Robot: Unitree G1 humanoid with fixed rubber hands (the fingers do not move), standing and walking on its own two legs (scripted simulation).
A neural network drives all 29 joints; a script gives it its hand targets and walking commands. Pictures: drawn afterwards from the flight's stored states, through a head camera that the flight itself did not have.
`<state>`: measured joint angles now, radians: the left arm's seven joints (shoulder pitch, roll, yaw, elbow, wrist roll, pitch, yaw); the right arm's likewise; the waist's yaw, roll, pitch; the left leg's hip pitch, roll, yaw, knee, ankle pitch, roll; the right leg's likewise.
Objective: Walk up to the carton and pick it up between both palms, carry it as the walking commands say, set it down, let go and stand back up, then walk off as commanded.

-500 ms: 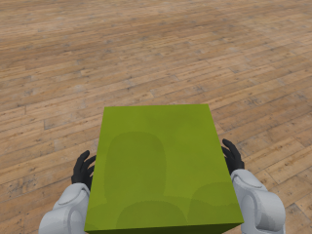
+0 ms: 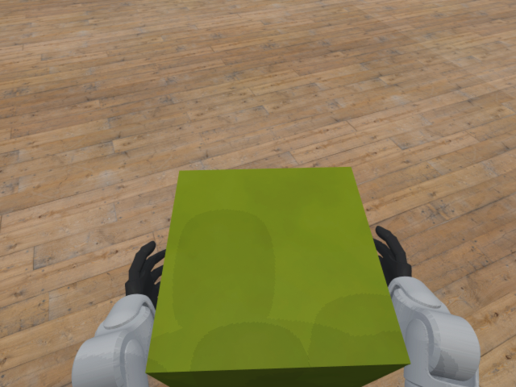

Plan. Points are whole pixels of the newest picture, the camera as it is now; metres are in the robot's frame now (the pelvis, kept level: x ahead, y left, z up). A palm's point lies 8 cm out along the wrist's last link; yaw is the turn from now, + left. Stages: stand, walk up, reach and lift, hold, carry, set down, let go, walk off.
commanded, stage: carry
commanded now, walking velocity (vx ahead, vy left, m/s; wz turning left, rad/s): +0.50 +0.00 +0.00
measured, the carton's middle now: (267, 289) +0.25 +0.01 +0.02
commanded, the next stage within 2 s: none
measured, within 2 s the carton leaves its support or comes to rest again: neither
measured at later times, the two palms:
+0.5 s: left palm (211, 127) +0.60 +0.13 +0.06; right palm (370, 131) +0.58 -0.21 +0.07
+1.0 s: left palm (225, 46) +0.91 +0.12 +0.09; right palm (349, 52) +0.88 -0.21 +0.09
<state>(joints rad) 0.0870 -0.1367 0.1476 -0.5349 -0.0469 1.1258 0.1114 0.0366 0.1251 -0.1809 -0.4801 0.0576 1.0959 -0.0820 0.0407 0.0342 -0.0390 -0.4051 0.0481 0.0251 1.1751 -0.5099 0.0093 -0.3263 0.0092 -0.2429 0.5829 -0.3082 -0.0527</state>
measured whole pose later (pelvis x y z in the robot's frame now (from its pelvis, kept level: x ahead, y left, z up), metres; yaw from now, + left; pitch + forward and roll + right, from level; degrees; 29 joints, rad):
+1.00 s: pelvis +0.66 -0.02 +0.01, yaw -3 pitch +3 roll -1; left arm 0.04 -0.13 0.17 -0.53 -0.07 1.12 0.09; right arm 0.03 0.13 -0.17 -0.52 0.03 1.09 -0.09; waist -0.05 0.03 -0.03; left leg -0.06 0.03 0.19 0.40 -0.40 0.03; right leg -0.42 -0.03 -0.12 0.59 -0.28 0.01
